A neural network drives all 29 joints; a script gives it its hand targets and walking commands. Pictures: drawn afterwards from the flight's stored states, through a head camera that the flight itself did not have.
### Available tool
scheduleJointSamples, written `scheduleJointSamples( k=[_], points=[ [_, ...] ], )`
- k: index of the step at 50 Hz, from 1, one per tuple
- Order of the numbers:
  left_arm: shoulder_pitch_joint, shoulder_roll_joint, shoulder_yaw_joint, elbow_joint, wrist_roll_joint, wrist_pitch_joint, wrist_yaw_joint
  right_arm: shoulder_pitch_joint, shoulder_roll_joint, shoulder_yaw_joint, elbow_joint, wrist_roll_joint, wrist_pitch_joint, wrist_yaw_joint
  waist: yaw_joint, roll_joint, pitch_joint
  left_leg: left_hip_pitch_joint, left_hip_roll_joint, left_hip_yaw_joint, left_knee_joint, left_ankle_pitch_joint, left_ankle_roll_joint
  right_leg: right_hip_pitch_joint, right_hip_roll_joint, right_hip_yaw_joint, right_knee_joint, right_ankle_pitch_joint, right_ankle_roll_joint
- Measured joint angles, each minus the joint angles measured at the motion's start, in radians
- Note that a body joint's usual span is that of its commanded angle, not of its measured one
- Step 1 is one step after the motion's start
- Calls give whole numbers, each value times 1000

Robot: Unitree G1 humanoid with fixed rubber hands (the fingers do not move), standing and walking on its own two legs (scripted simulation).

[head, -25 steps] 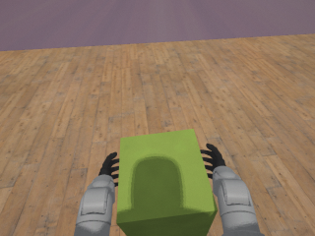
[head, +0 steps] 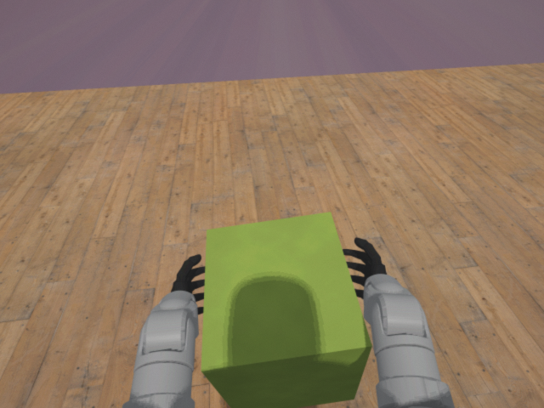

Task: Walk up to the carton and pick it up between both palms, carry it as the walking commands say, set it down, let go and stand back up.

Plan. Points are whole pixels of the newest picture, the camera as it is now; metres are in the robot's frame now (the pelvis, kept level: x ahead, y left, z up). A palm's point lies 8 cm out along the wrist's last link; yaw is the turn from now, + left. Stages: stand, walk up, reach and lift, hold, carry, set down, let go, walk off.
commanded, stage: hold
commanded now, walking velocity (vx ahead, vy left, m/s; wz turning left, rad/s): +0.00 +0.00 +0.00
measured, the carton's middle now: (282, 317) +0.29 -0.01 -0.02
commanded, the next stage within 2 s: carry in 0.74 s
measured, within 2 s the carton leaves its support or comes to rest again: neither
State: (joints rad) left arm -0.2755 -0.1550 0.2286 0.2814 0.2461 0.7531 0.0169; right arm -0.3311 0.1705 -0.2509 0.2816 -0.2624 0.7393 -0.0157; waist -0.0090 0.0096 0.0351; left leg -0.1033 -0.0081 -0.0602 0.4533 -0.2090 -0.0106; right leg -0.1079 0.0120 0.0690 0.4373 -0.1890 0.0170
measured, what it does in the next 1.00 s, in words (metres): stands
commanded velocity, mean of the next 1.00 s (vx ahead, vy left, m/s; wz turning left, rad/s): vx -0.07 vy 0.06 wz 0.00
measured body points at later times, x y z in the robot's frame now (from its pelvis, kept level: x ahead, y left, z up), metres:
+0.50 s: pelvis +0.02 +0.00 +0.00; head -0.03 +0.00 +0.45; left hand +0.30 +0.14 +0.03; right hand +0.31 -0.15 +0.04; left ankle +0.04 +0.13 -0.74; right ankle +0.04 -0.13 -0.74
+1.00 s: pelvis -0.01 +0.03 -0.02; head -0.03 +0.05 +0.43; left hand +0.28 +0.19 +0.05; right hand +0.30 -0.11 +0.08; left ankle +0.02 +0.12 -0.74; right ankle +0.04 -0.13 -0.74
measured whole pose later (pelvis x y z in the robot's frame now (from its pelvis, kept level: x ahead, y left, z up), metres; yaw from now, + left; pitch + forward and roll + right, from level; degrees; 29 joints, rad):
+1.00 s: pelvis -0.01 +0.03 -0.02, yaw +4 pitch +2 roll +0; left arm -0.16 -0.13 0.09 -0.16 0.13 0.95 0.10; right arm -0.24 0.15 -0.15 -0.13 -0.09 0.91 -0.07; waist -0.04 -0.05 -0.09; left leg -0.39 -0.02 0.06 0.62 -0.22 0.03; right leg -0.44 -0.06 0.04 0.69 -0.27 0.05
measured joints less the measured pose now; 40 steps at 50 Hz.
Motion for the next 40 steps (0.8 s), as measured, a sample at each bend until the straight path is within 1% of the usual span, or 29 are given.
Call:
scheduleJointSamples(
  k=[5,11,16,24,37,40],
  points=[
    [-7,-2,1,12,3,-8,2,-8,3,-17,5,-6,-4,6,-6,-1,-1,5,-5,3,2,-4,4,5,-4,4,1,-3,3],
    [4,0,-23,3,0,-1,5,23,-7,3,-21,1,-1,8,-5,7,-4,25,-8,13,-14,-6,10,20,-9,13,-11,-5,9],
    [45,9,-62,-44,-22,10,16,70,-19,43,-67,21,5,5,-1,5,-6,42,-6,16,-35,-4,9,34,-8,17,-29,-4,7],
    [107,20,-100,-86,-33,25,22,116,-29,83,-95,34,20,0,1,-1,-14,60,1,11,-66,1,3,52,-3,12,-57,1,1],
    [124,22,-99,-118,-39,28,22,118,-29,101,-109,43,14,-7,0,8,-12,41,5,-1,-63,6,-2,37,1,1,-56,4,-3],
    [100,19,-98,-122,-45,46,25,108,-28,86,-132,54,36,-13,-6,11,-65,-74,1,-13,35,-22,-7,-62,2,-15,22,-23,-3]
  ],
)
